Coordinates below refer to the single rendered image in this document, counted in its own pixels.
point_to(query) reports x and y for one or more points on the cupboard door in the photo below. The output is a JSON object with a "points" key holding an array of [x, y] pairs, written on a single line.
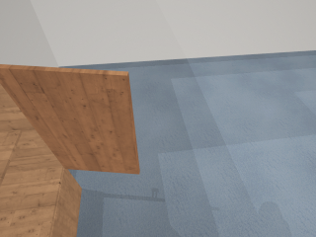
{"points": [[84, 116]]}

